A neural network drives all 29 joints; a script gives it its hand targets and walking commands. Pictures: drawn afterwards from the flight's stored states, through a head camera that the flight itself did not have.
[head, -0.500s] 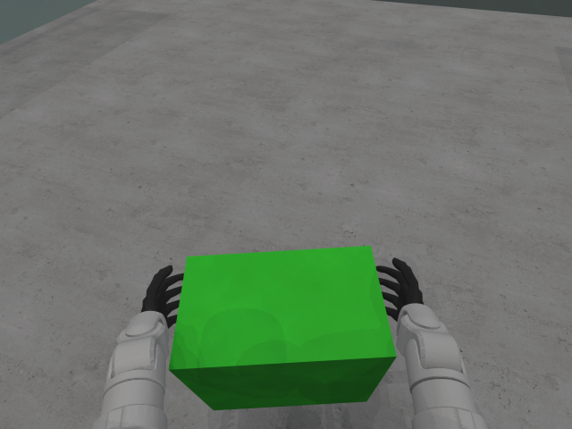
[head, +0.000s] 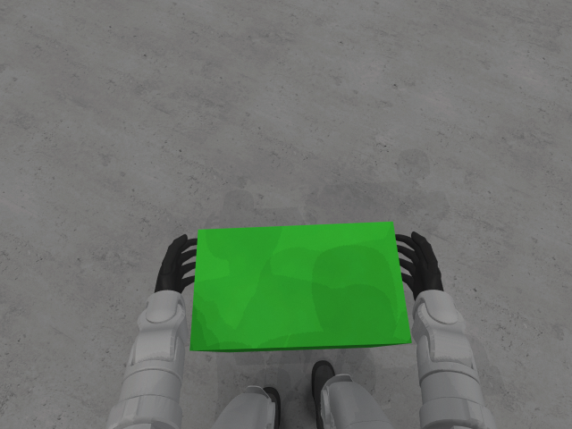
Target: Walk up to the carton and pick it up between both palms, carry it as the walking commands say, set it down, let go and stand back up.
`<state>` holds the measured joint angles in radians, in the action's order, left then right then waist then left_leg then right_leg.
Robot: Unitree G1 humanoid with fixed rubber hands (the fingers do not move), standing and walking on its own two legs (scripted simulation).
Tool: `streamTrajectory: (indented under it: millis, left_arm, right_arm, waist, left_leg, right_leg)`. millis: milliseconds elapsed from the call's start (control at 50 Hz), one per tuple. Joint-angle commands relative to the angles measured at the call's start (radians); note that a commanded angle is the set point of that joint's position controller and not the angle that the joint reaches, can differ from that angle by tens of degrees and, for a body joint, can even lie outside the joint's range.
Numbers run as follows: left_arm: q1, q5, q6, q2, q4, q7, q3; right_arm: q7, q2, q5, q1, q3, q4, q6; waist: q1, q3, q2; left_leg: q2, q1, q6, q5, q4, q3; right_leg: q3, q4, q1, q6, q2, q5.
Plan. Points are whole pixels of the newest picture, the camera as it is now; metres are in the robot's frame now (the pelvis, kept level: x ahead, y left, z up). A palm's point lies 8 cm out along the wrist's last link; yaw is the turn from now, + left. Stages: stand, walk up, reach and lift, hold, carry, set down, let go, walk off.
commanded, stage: set down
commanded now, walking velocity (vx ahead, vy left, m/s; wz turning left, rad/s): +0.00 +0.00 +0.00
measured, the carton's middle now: (298, 297) +0.30 -0.02 -0.19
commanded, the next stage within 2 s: none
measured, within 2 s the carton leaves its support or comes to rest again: neither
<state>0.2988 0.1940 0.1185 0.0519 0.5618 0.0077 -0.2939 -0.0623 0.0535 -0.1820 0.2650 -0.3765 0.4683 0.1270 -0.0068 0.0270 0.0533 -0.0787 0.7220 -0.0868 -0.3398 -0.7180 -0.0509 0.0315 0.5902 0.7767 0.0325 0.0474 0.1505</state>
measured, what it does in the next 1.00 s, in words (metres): lowers itself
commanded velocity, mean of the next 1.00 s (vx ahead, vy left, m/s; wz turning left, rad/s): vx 0.00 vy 0.00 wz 0.00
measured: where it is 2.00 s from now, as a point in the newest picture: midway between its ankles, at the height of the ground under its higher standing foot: (297, 426)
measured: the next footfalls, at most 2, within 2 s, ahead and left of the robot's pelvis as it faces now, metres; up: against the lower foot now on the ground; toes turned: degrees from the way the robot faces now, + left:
none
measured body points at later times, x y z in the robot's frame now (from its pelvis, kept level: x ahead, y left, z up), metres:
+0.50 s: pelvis -0.08 -0.04 -0.10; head +0.12 -0.05 +0.31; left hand +0.36 +0.14 -0.15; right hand +0.32 -0.23 -0.17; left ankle -0.02 +0.06 -0.71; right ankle +0.05 -0.13 -0.71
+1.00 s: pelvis -0.09 -0.02 -0.17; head +0.16 -0.01 +0.21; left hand +0.38 +0.16 -0.27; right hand +0.33 -0.22 -0.27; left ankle -0.02 +0.06 -0.71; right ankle +0.05 -0.13 -0.71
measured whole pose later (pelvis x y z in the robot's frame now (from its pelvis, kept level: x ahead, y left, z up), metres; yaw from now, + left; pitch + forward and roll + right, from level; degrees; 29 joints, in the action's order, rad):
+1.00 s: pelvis -0.09 -0.02 -0.17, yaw +1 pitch +43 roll -3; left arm 0.90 0.10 0.25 -0.14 0.82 0.00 -0.27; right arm 0.04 0.03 -0.17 0.66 -0.48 0.51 0.27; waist -0.02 0.20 0.04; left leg -0.12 1.75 -0.04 -0.48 -1.48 -0.05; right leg 0.03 1.34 1.80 0.01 0.06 0.30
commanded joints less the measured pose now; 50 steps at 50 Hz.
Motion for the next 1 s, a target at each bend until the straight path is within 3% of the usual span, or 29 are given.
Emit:
streamTrajectory:
  millis: [0, 60, 120, 140, 160, 200, 220, 300, 320, 340, 380, 400, 440, 500, 520, 560, 580, 600, 620, 640, 660, 700, 720, 760, 800, 820, 840, 940, 980]
  left_arm:
    - [0.461, -0.133, -0.112, 0.602, -0.043, -0.158, 0.545]
    - [0.446, -0.161, -0.13, 0.594, -0.001, -0.147, 0.571]
    - [0.472, -0.168, -0.124, 0.572, 0.036, -0.141, 0.559]
    - [0.521, -0.174, -0.123, 0.579, 0.021, -0.133, 0.575]
    - [0.56, -0.18, -0.12, 0.579, 0.026, -0.139, 0.552]
    - [0.638, -0.174, -0.107, 0.592, 0.029, -0.133, 0.548]
    - [0.667, -0.17, -0.086, 0.622, 0.076, -0.136, 0.528]
    - [0.833, -0.193, -0.037, 0.679, 0.072, -0.157, 0.522]
    - [0.871, -0.198, -0.023, 0.689, 0.081, -0.17, 0.526]
    - [0.911, -0.204, -0.009, 0.706, 0.084, -0.181, 0.51]
    - [0.956, -0.198, 0.033, 0.714, 0.151, -0.216, 0.478]
    - [0.946, -0.183, 0.049, 0.723, 0.193, -0.229, 0.436]
    - [0.947, -0.154, 0.079, 0.718, 0.26, -0.26, 0.376]
    - [0.947, -0.109, 0.114, 0.68, 0.34, -0.312, 0.282]
    - [0.968, -0.09, 0.123, 0.655, 0.368, -0.324, 0.253]
    - [1.007, -0.094, 0.127, 0.609, 0.347, -0.353, 0.231]
    - [1.026, -0.093, 0.128, 0.614, 0.334, -0.362, 0.241]
    - [1.043, -0.11, 0.119, 0.599, 0.332, -0.37, 0.232]
    - [1.071, -0.12, 0.119, 0.606, 0.303, -0.373, 0.266]
    - [1.058, -0.118, 0.115, 0.603, 0.303, -0.373, 0.255]
    - [1.075, -0.137, 0.112, 0.608, 0.302, -0.376, 0.263]
    - [1.049, -0.135, 0.104, 0.613, 0.286, -0.368, 0.267]
    - [1.054, -0.154, 0.099, 0.637, 0.245, -0.362, 0.314]
    - [1.091, -0.187, 0.087, 0.651, 0.209, -0.353, 0.34]
    - [1.096, -0.207, 0.084, 0.685, 0.178, -0.332, 0.374]
    - [1.095, -0.222, 0.08, 0.697, 0.163, -0.328, 0.388]
    - [1.12, -0.237, 0.082, 0.7, 0.163, -0.316, 0.412]
    - [1.16, -0.259, 0.087, 0.753, 0.127, -0.271, 0.461]
    - [1.192, -0.254, 0.096, 0.775, 0.135, -0.253, 0.476]
  right_arm:
    - [-0.096, 0.48, 0.052, 0.302, 0.419, 0.079, -0.098]
    - [-0.071, 0.465, 0.065, 0.301, 0.417, 0.046, -0.13]
    - [-0.064, 0.452, 0.102, 0.385, 0.432, 0.029, -0.132]
    - [-0.069, 0.43, 0.105, 0.42, 0.428, 0.013, -0.137]
    - [-0.068, 0.446, 0.123, 0.511, 0.451, -0.022, -0.134]
    - [-0.082, 0.458, 0.14, 0.601, 0.458, -0.006, -0.119]
    - [-0.088, 0.482, 0.148, 0.683, 0.469, -0.022, -0.106]
    - [-0.101, 0.579, 0.193, 0.898, 0.533, -0.083, -0.046]
    - [-0.101, 0.601, 0.182, 0.91, 0.517, -0.056, -0.025]
    - [-0.102, 0.64, 0.188, 0.943, 0.522, -0.046, -0.002]
    - [-0.102, 0.672, 0.165, 0.997, 0.488, -0.017, 0.037]
    - [-0.104, 0.71, 0.162, 1.036, 0.493, -0.011, 0.056]
    - [-0.102, 0.741, 0.15, 1.073, 0.479, 0.021, 0.092]
    - [-0.096, 0.756, 0.098, 1.061, 0.42, 0.066, 0.14]
    - [-0.094, 0.74, 0.074, 1.059, 0.385, 0.104, 0.153]
    - [-0.091, 0.741, 0.053, 1.044, 0.355, 0.121, 0.168]
    - [-0.09, 0.741, 0.051, 1.051, 0.355, 0.109, 0.162]
    - [-0.087, 0.762, 0.048, 1.062, 0.352, 0.108, 0.165]
    - [-0.085, 0.746, 0.072, 1.061, 0.366, 0.098, 0.154]
    - [-0.083, 0.764, 0.077, 1.053, 0.366, 0.11, 0.149]
    - [-0.077, 0.757, 0.082, 1.088, 0.382, 0.067, 0.14]
    - [-0.075, 0.763, 0.124, 1.092, 0.426, 0.028, 0.123]
    - [-0.079, 0.765, 0.14, 1.087, 0.445, 0.007, 0.114]
    - [-0.079, 0.775, 0.154, 1.119, 0.463, -0.018, 0.109]
    - [-0.083, 0.776, 0.197, 1.145, 0.506, -0.052, 0.101]
    - [-0.087, 0.792, 0.2, 1.137, 0.523, -0.053, 0.104]
    - [-0.087, 0.782, 0.214, 1.153, 0.519, -0.053, 0.102]
    - [-0.1, 0.74, 0.249, 1.217, 0.536, -0.071, 0.094]
    - [-0.112, 0.699, 0.226, 1.209, 0.47, 0.01, 0.098]
  waist:
    - [-0.199, 0.722, 0.064]
    - [-0.24, 0.81, 0.051]
    - [-0.202, 0.812, 0.06]
    - [-0.225, 0.831, 0.073]
    - [-0.185, 0.811, 0.051]
    - [-0.16, 0.789, 0.055]
    - [-0.151, 0.761, 0.036]
    - [-0.126, 0.88, -0.037]
    - [-0.146, 0.87, -0.04]
    - [-0.129, 0.875, -0.029]
    - [-0.147, 0.839, -0.023]
    - [-0.106, 0.81, -0.041]
    - [-0.079, 0.789, -0.038]
    - [-0.09, 0.772, -0.103]
    - [-0.084, 0.731, -0.085]
    - [-0.103, 0.751, -0.119]
    - [-0.089, 0.768, -0.089]
    - [-0.104, 0.803, -0.144]
    - [-0.092, 0.84, -0.065]
    - [-0.073, 0.835, -0.069]
    - [-0.085, 0.871, -0.076]
    - [-0.047, 0.929, -0.049]
    - [-0.059, 0.996, -0.02]
    - [-0.072, 1.055, -0.074]
    - [-0.054, 1.135, -0.037]
    - [-0.062, 1.158, -0.073]
    - [-0.077, 1.163, -0.033]
    - [-0.073, 1.198, 0.024]
    - [-0.109, 1.1, 0.087]
  left_leg:
    - [0.086, -0.09, 0.123, 0.785, -0.11, -0.217]
    - [0.066, -0.005, 0.129, 0.713, -0.14, -0.208]
    - [0.042, 0.124, 0.12, 0.551, -0.174, -0.179]
    - [0.044, 0.115, 0.126, 0.537, -0.177, -0.187]
    - [0.035, 0.188, 0.11, 0.394, -0.191, -0.181]
    - [0.023, 0.248, 0.107, 0.298, -0.2, -0.174]
    - [0.013, 0.288, 0.091, 0.169, -0.201, -0.167]
    - [-0.013, 0.402, 0.054, -0.04, -0.258, -0.135]
    - [-0.014, 0.435, 0.049, -0.069, -0.275, -0.127]
    - [-0.024, 0.486, 0.047, -0.127, -0.294, -0.099]
    - [-0.032, 0.546, 0.041, -0.196, -0.313, -0.091]
    - [-0.036, 0.591, 0.034, -0.23, -0.33, -0.072]
    - [-0.037, 0.652, 0.028, -0.244, -0.358, -0.049]
    - [-0.033, 0.762, 0.02, -0.252, -0.411, -0.032]
    - [-0.036, 0.789, 0.021, -0.275, -0.412, -0.028]
    - [-0.029, 0.847, 0.022, -0.248, -0.443, -0.02]
    - [-0.035, 0.873, 0.027, -0.23, -0.458, -0.009]
    - [-0.029, 0.89, 0.022, -0.212, -0.468, -0.016]
    - [-0.031, 0.89, 0.032, -0.18, -0.478, -0.006]
    - [-0.03, 0.896, 0.031, -0.16, -0.485, -0.008]
    - [-0.033, 0.91, 0.03, -0.156, -0.502, -0.015]
    - [-0.032, 0.916, 0.03, -0.109, -0.527, -0.012]
    - [-0.037, 0.881, 0.036, -0.065, -0.532, -0.015]
    - [-0.041, 0.906, 0.037, -0.054, -0.559, -0.023]
    - [-0.044, 0.859, 0.04, -0.005, -0.566, -0.025]
    - [-0.049, 0.883, 0.039, -0.007, -0.585, -0.02]
    - [-0.049, 0.847, 0.045, 0.002, -0.584, -0.027]
    - [-0.054, 0.765, 0.057, 0.042, -0.615, -0.045]
    - [-0.048, 0.725, 0.069, 0.014, -0.607, -0.084]
  right_leg:
    - [-0.176, 0.234, 0.012, 0.011, 0.0, -0.368]
    - [-0.17, 0.287, 0.016, 0.003, 0.004, -0.403]
    - [-0.154, 0.343, 0.045, 0.001, 0.008, -0.352]
    - [-0.143, 0.359, 0.089, -0.002, 0.013, -0.315]
    - [-0.145, 0.381, 0.084, 0.001, 0.006, -0.237]
    - [-0.125, 0.427, 0.138, 0.002, 0.013, -0.162]
    - [-0.121, 0.434, 0.127, 0.002, 0.013, -0.089]
    - [-0.095, 0.497, 0.074, -0.005, 0.033, 0.031]
    - [-0.092, 0.51, 0.083, -0.006, 0.035, 0.047]
    - [-0.101, 0.508, 0.054, -0.005, 0.04, 0.12]
    - [-0.098, 0.523, 0.084, -0.007, 0.041, 0.184]
    - [-0.106, 0.525, 0.074, -0.009, 0.039, 0.251]
    - [-0.122, 0.522, 0.086, -0.012, 0.038, 0.322]
    - [-0.132, 0.52, 0.08, -0.023, 0.036, 0.346]
    - [-0.135, 0.526, 0.102, -0.023, 0.038, 0.373]
    - [-0.139, 0.536, 0.095, -0.027, 0.04, 0.334]
    - [-0.146, 0.554, 0.089, -0.026, 0.038, 0.295]
    - [-0.138, 0.566, 0.077, -0.034, 0.041, 0.268]
    - [-0.145, 0.586, 0.083, -0.024, 0.038, 0.221]
    - [-0.143, 0.603, 0.092, -0.027, 0.04, 0.182]
    - [-0.141, 0.626, 0.108, -0.024, 0.04, 0.164]
    - [-0.139, 0.667, 0.129, -0.025, 0.043, 0.093]
    - [-0.122, 0.696, 0.148, -0.024, 0.046, 0.023]
    - [-0.104, 0.731, 0.174, -0.032, 0.054, -0.008]
    - [-0.092, 0.765, 0.214, -0.031, 0.059, -0.044]
    - [-0.085, 0.777, 0.192, -0.034, 0.063, -0.069]
    - [-0.076, 0.792, 0.255, -0.035, 0.062, -0.049]
    - [-0.046, 0.852, 0.409, -0.026, 0.069, -0.017]
    - [-0.042, 0.862, 0.558, -0.018, 0.058, 0.03]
